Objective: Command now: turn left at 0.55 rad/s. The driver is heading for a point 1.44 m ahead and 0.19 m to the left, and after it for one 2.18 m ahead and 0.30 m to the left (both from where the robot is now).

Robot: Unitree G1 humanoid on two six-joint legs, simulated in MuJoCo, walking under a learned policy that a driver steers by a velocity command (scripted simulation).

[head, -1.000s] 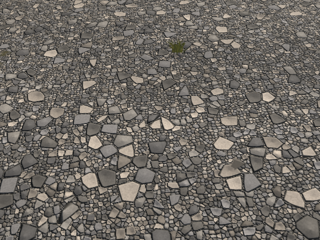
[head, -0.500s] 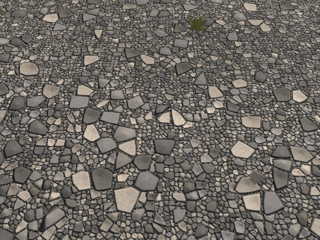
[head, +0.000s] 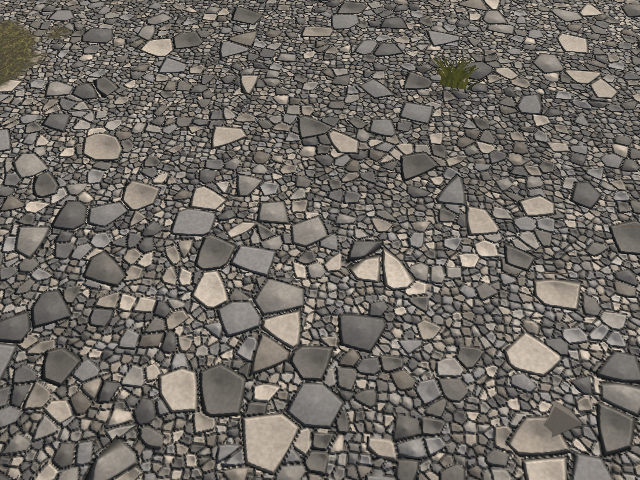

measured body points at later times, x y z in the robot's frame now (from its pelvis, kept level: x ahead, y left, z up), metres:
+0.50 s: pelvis +0.05 +0.01 +0.00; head +0.07 +0.03 +0.45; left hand -0.04 +0.29 -0.13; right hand +0.31 -0.16 -0.09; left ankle +0.02 +0.10 -0.73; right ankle +0.02 -0.12 -0.73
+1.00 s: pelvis +0.27 +0.11 -0.02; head +0.31 +0.11 +0.43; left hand +0.34 +0.40 -0.12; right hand +0.34 -0.15 -0.16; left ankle +0.04 +0.10 -0.72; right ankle +0.41 +0.10 -0.74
